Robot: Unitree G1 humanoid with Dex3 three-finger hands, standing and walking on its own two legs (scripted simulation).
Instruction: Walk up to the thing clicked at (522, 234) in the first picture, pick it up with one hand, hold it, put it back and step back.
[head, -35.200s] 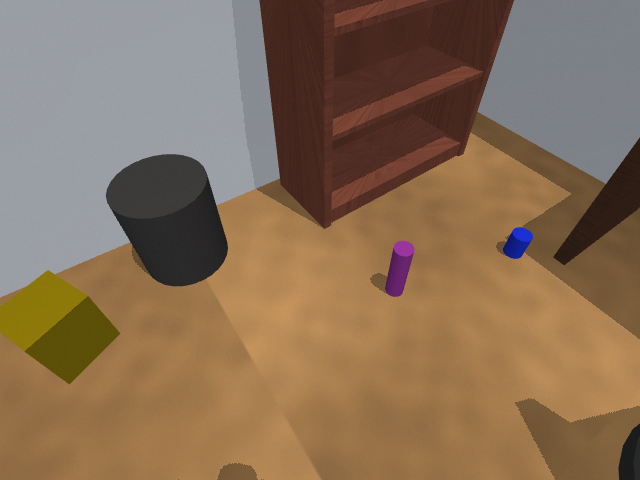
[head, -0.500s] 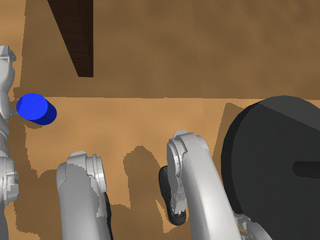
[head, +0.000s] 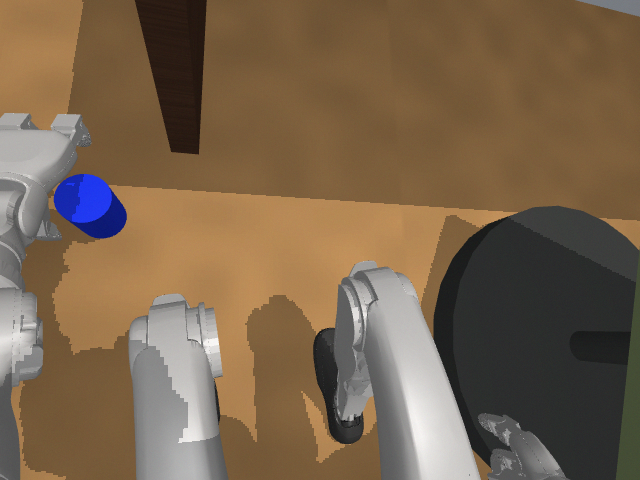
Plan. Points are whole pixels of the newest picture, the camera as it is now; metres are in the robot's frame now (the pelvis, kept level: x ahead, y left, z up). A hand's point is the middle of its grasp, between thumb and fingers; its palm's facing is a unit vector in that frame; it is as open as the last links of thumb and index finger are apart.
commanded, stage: withdraw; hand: left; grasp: from above
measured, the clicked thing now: (93, 208) +0.50 +0.27 -0.31
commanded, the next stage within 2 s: home in 0.10 s
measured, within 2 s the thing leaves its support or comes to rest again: neither
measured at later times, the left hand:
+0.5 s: hand (11, 158) +0.48 +0.28 -0.07, palm faces -0.45 -0.19 -0.87, open 11.8 cm
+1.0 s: hand out of the picture +0.30 +0.23 +0.14, palm faces -0.13 -0.84 -0.53, open 7.4 cm
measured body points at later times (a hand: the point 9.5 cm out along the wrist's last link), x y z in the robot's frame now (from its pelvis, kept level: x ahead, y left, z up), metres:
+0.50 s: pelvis +0.02 +0.01 +0.05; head +0.24 +0.04 +0.44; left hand +0.50 +0.29 -0.02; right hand +0.06 -0.26 -0.06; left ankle +0.09 +0.12 -0.33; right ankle +0.12 -0.13 -0.33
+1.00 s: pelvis +0.04 +0.00 +0.24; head +0.15 +0.03 +0.67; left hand +0.30 +0.27 +0.17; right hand +0.27 -0.22 +0.15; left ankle +0.08 +0.12 -0.33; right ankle +0.12 -0.13 -0.33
